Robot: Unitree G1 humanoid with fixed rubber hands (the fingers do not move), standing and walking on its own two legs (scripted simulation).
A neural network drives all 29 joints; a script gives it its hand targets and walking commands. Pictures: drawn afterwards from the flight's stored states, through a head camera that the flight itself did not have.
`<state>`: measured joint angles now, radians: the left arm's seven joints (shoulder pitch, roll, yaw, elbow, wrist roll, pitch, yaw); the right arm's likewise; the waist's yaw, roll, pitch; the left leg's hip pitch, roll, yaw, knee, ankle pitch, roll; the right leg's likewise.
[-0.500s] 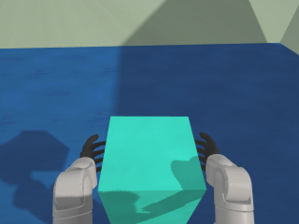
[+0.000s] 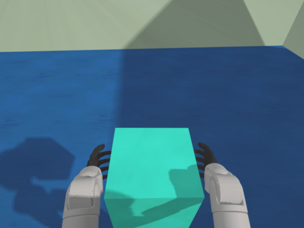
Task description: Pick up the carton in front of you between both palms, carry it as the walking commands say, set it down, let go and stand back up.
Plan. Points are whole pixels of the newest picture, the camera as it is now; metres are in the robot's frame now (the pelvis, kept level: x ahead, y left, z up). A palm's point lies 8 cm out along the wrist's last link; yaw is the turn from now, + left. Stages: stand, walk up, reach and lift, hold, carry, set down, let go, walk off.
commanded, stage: carry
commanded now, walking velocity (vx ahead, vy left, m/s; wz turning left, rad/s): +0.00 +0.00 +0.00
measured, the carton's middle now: (151, 182) +0.29 +0.00 -0.03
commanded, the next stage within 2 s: hold in 0.72 s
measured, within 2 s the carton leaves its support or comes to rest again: neither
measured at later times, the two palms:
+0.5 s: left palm (94, 171) +0.28 +0.15 +0.04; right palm (205, 168) +0.29 -0.14 +0.04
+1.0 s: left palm (77, 185) +0.24 +0.19 +0.05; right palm (194, 170) +0.28 -0.11 +0.05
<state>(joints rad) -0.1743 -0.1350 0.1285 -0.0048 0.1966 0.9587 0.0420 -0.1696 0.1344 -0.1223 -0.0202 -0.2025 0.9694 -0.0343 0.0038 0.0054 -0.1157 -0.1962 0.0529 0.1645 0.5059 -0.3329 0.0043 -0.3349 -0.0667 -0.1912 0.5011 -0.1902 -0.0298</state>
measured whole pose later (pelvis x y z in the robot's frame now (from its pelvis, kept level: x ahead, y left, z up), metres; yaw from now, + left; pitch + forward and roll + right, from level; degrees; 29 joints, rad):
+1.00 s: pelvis -0.02 +0.00 +0.01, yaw +6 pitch -7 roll +0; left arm -0.26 -0.15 0.22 0.25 0.26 0.69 0.01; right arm -0.26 0.15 -0.19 0.21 -0.28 0.73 -0.02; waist 0.01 0.02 0.06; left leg -0.04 -0.01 0.02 0.40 -0.24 0.02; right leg -0.13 -0.03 -0.03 0.38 -0.13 0.01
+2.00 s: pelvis -0.07 +0.00 -0.13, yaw +9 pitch +36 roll +0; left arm -0.78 -0.10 0.42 0.62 0.25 0.24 0.02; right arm -0.69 0.15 -0.52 0.45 -0.28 0.27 -0.01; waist -0.08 0.06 -0.13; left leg -1.41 -0.06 -0.01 1.26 -0.47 0.02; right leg -1.47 -0.02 0.01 1.20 -0.35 0.02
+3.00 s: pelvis -0.11 -0.01 -0.35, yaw +10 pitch +44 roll -2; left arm -1.50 0.24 0.14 1.01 0.10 0.29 0.09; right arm -1.25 -0.05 -0.58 0.66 -0.14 0.31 -0.08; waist -0.19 0.06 0.21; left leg -2.21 -0.09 0.00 2.04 -0.61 0.01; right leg -2.27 -0.02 0.01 1.95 -0.45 0.03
